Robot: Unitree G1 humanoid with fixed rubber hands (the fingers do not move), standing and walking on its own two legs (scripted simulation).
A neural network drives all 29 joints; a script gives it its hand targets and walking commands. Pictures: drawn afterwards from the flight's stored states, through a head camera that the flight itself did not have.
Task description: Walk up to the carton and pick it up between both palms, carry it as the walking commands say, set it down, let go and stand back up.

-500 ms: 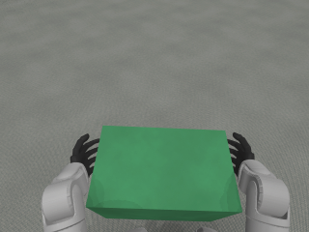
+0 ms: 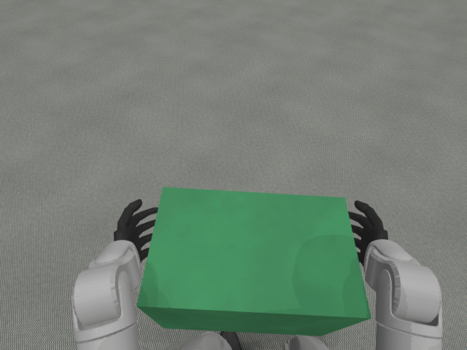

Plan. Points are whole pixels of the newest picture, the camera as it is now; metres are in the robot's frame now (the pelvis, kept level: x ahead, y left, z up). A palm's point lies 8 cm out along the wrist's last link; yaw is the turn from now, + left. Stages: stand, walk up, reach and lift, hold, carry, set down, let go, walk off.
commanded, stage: carry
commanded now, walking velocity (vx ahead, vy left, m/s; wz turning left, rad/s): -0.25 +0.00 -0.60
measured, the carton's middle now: (248, 267) +0.25 +0.01 +0.00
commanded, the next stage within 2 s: none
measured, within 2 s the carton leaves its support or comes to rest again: neither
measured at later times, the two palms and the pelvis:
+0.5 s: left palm out of the picture +0.08 +0.19 +0.06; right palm out of the picture -0.02 -0.16 +0.04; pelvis -0.21 +0.07 -0.01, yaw -16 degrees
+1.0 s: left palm out of the picture -0.14 +0.19 +0.08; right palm out of the picture -0.33 -0.12 +0.06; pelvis -0.45 +0.16 +0.01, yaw -31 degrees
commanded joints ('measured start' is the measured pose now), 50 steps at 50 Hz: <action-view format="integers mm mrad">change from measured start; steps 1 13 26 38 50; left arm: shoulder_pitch -483 -414 -429 -366 -453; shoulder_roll -754 -721 -786 -740 -745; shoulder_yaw -834 -812 -807 -797 -853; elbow -200 -113 -108 -183 -172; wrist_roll -400 -347 -441 -347 -419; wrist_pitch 19 31 9 -9 1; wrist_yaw -225 -225 -275 -238 -252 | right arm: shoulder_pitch -507 -531 -518 -579 -568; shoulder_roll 807 775 774 799 750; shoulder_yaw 818 826 807 887 816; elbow -175 -205 -226 -318 -314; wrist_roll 410 423 371 474 404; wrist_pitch -26 -1 -25 -31 -34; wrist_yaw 228 225 191 193 188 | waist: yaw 2 -15 14 4 -7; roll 293 31 -301 -250 172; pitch -455 -372 -296 -441 -318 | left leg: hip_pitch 288 353 -175 164 234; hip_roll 204 156 141 -72 288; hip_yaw -99 -396 -151 -244 -287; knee -386 -115 336 221 -50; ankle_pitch -138 20 -493 -463 47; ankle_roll -474 -178 -196 -196 -80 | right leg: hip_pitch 428 41 391 279 -20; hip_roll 71 -65 -231 -180 32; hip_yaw -174 125 412 324 5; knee -537 -332 -730 -826 43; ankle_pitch -81 529 88 207 75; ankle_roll -46 -27 -98 -43 45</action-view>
